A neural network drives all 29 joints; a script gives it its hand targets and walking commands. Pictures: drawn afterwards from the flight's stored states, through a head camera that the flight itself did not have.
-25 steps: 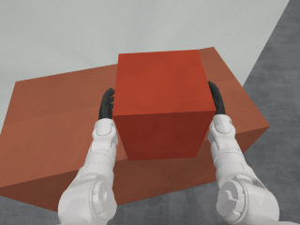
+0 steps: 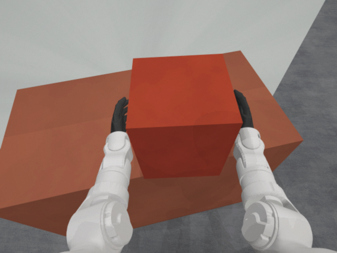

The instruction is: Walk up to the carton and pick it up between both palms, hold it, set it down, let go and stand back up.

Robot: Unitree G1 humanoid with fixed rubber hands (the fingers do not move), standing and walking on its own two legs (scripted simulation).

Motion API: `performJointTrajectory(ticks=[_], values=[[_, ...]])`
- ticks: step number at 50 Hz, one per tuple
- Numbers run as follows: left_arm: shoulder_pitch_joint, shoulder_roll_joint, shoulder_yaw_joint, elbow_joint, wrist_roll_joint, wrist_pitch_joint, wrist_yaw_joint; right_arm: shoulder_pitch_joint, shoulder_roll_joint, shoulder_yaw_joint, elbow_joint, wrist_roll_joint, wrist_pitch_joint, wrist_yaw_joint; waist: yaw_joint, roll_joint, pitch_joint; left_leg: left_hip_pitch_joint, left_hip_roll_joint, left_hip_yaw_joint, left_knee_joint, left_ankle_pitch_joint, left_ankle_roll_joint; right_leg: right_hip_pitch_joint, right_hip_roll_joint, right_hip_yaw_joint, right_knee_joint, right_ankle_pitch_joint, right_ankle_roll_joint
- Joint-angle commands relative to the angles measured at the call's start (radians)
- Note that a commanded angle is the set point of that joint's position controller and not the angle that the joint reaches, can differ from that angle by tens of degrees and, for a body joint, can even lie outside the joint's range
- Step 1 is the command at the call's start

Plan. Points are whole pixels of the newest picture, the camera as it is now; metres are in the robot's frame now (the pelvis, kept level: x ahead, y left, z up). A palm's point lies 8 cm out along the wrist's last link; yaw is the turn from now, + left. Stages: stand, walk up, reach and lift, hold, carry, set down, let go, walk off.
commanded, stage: reach and lift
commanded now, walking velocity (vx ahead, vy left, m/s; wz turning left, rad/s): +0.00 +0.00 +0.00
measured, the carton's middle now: (179, 122) +0.44 +0.00 +0.04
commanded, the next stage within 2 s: none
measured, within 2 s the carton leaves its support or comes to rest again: leaves its support in 1.22 s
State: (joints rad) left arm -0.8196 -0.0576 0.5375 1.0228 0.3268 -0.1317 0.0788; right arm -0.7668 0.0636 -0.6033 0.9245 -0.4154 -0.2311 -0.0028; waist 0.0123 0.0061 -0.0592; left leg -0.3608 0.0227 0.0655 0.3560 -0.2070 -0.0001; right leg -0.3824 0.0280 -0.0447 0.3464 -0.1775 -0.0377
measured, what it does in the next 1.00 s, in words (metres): stands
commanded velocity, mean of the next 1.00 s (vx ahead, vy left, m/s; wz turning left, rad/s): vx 0.00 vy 0.00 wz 0.00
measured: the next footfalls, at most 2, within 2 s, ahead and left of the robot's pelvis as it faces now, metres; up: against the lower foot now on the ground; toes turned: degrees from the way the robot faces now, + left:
none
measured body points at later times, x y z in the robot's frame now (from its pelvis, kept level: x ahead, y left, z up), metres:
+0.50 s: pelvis +0.00 +0.00 +0.00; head +0.07 +0.00 +0.44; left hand +0.43 +0.15 +0.04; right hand +0.43 -0.16 +0.05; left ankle -0.03 +0.12 -0.74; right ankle -0.02 -0.09 -0.74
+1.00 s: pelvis -0.01 +0.00 +0.00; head +0.05 +0.00 +0.45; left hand +0.41 +0.16 +0.04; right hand +0.42 -0.15 +0.05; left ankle -0.03 +0.12 -0.74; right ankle -0.02 -0.09 -0.74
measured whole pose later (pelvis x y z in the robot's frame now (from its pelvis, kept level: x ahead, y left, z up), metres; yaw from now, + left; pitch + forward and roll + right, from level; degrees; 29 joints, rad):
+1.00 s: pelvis -0.01 +0.00 +0.00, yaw +2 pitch +15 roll -1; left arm -0.78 0.00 0.34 1.11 0.16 -0.18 0.15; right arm -0.77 -0.03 -0.41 1.11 -0.26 -0.32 -0.08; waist 0.01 0.02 -0.15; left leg -0.44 0.03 0.04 0.36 -0.18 0.00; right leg -0.43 0.03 -0.09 0.31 -0.14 -0.04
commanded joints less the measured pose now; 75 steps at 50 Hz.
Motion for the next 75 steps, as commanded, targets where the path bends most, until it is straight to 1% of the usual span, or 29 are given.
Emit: performJointTrajectory(ticks=[1, 8, 13, 22, 24, 26, 31, 32, 35, 41, 45, 48, 51, 57, 61, 68, 70, 72, 75], values=[[-0.51, -0.375, -0.2, -0.017, 0.037, -0.004, -0.116, -0.52, 0.475, 0.287, 0.018, -0.058, -0.022, 0.122, 0.043, -0.039, -0.614, 0.003, 0.003, 0.048, -0.012, 0.408, 0.004, 0.556, -0.055, -0.01, 0.103, 0.702, 0.07], [-0.505, -0.385, -0.203, -0.012, 0.041, 0.002, -0.112, -0.527, 0.47, 0.288, 0.031, -0.059, -0.029, 0.121, 0.042, -0.036, -0.61, 0.028, 0.005, 0.048, -0.007, 0.422, 0.001, 0.531, -0.052, -0.016, 0.096, 0.692, 0.068], [-0.514, -0.399, -0.232, -0.021, 0.029, -0.001, -0.105, -0.543, 0.464, 0.303, 0.035, -0.049, -0.041, 0.12, 0.045, -0.022, -0.632, 0.036, 0.009, 0.045, 0.002, 0.452, -0.004, 0.521, -0.049, -0.018, 0.093, 0.695, 0.061], [-0.529, -0.429, -0.272, -0.026, 0.009, -0.016, -0.097, -0.576, 0.464, 0.334, 0.044, -0.031, -0.074, 0.111, 0.04, -0.03, -0.683, 0.013, 0.011, 0.035, 0.005, 0.479, -0.012, 0.548, -0.046, -0.019, 0.102, 0.752, 0.061], [-0.539, -0.437, -0.284, -0.033, 0.006, -0.024, -0.094, -0.582, 0.467, 0.344, 0.052, -0.025, -0.087, 0.109, 0.039, -0.023, -0.699, 0.013, 0.012, 0.034, 0.008, 0.491, -0.016, 0.55, -0.046, -0.019, 0.101, 0.76, 0.056], [-0.545, -0.444, -0.295, -0.032, -0.003, -0.034, -0.093, -0.594, 0.463, 0.356, 0.054, -0.023, -0.101, 0.105, 0.036, -0.032, -0.718, 0.006, 0.01, 0.031, 0.01, 0.502, -0.017, 0.555, -0.046, -0.017, 0.107, 0.791, 0.06], [-0.571, -0.467, -0.334, -0.034, -0.016, -0.066, -0.087, -0.618, 0.467, 0.377, 0.07, -0.009, -0.14, 0.097, 0.03, -0.024, -0.757, 0.009, 0.013, 0.026, 0.019, 0.537, -0.027, 0.561, -0.042, -0.019, 0.105, 0.823, 0.055], [-0.573, -0.472, -0.336, -0.03, -0.019, -0.071, -0.086, -0.621, 0.472, 0.386, 0.075, -0.007, -0.147, 0.095, 0.029, -0.034, -0.762, 0.003, 0.013, 0.026, 0.021, 0.537, -0.028, 0.565, -0.042, -0.018, 0.108, 0.837, 0.055], [-0.583, -0.478, -0.353, -0.023, -0.026, -0.085, -0.085, -0.63, 0.47, 0.399, 0.095, 0.003, -0.164, 0.088, 0.024, -0.033, -0.772, -0.006, 0.011, 0.023, 0.019, 0.53, -0.029, 0.578, -0.04, -0.017, 0.109, 0.851, 0.054], [-0.618, -0.496, -0.407, -0.026, -0.065, -0.109, -0.083, -0.665, 0.478, 0.447, 0.094, 0.039, -0.183, 0.073, 0.017, -0.035, -0.816, -0.016, 0.007, 0.011, 0.02, 0.537, -0.033, 0.602, -0.039, -0.009, 0.11, 0.876, 0.053], [-0.65, -0.511, -0.439, -0.04, -0.095, -0.117, -0.083, -0.674, 0.488, 0.477, 0.093, 0.065, -0.175, 0.066, 0.004, -0.036, -0.824, -0.007, 0.003, 0.006, 0.02, 0.513, -0.033, 0.596, -0.036, -0.006, 0.11, 0.869, 0.054], [-0.671, -0.523, -0.476, -0.06, -0.123, -0.116, -0.08, -0.686, 0.495, 0.499, 0.077, 0.091, -0.165, 0.062, -0.002, -0.02, -0.853, 0.012, 0.001, -0.002, 0.027, 0.521, -0.038, 0.579, -0.031, -0.006, 0.104, 0.85, 0.051], [-0.703, -0.537, -0.51, -0.09, -0.154, -0.112, -0.075, -0.694, 0.505, 0.527, 0.07, 0.119, -0.144, 0.058, -0.011, -0.016, -0.856, 0.026, -0.001, -0.01, 0.036, 0.518, -0.044, 0.575, -0.026, -0.005, 0.103, 0.834, 0.05], [-0.753, -0.56, -0.568, -0.136, -0.214, -0.082, -0.07, -0.722, 0.524, 0.59, 0.021, 0.196, -0.079, 0.052, -0.024, -0.011, -0.866, 0.047, -0.009, -0.029, 0.043, 0.483, -0.041, 0.561, -0.02, 0.004, 0.101, 0.78, 0.052], [-0.815, -0.583, -0.607, -0.196, -0.264, -0.042, -0.065, -0.757, 0.55, 0.63, -0.024, 0.254, -0.011, 0.048, -0.038, -0.005, -0.863, 0.065, -0.018, -0.043, 0.051, 0.454, -0.041, 0.554, -0.017, 0.011, 0.101, 0.738, 0.056], [-0.991, -0.62, -0.667, -0.346, -0.353, 0.042, -0.041, -0.846, 0.605, 0.665, -0.109, 0.354, 0.125, 0.042, -0.063, 0.002, -0.894, 0.094, -0.029, -0.068, 0.059, 0.387, -0.037, 0.511, -0.011, 0.02, 0.112, 0.639, 0.062], [-1.048, -0.627, -0.676, -0.377, -0.373, 0.07, -0.035, -0.87, 0.617, 0.66, -0.11, 0.378, 0.167, 0.04, -0.073, 0.005, -0.884, 0.105, -0.032, -0.074, 0.065, 0.378, -0.038, 0.499, -0.009, 0.022, 0.116, 0.619, 0.063], [-1.09, -0.626, -0.668, -0.388, -0.383, 0.105, -0.031, -0.908, 0.622, 0.656, -0.116, 0.406, 0.208, 0.037, -0.074, 0.007, -0.869, 0.116, -0.035, -0.081, 0.063, 0.357, -0.034, 0.492, -0.01, 0.025, 0.114, 0.589, 0.065], [-1.123, -0.614, -0.628, -0.355, -0.386, 0.165, -0.032, -0.976, 0.614, 0.637, -0.107, 0.442, 0.269, 0.032, -0.068, -0.013, -0.807, 0.138, -0.034, -0.087, 0.05, 0.314, -0.026, 0.473, -0.008, 0.024, 0.101, 0.532, 0.073]])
